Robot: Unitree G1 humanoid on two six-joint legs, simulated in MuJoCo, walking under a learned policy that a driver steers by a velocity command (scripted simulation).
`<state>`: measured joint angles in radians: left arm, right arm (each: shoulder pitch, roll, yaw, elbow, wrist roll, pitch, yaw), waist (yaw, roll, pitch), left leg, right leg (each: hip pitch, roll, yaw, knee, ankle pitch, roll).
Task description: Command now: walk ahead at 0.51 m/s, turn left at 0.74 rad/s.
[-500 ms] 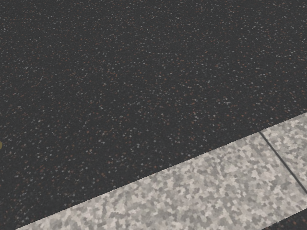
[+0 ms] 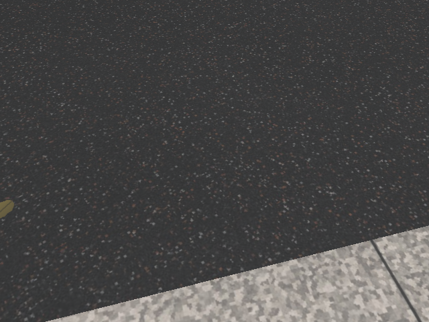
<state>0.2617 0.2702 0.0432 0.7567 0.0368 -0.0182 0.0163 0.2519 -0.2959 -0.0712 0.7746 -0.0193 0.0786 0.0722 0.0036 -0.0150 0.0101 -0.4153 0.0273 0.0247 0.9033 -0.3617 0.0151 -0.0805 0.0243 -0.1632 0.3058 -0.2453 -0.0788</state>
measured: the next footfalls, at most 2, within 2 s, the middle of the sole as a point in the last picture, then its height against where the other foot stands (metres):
left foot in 0.32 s outside the picture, level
right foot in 0.80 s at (160, 264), level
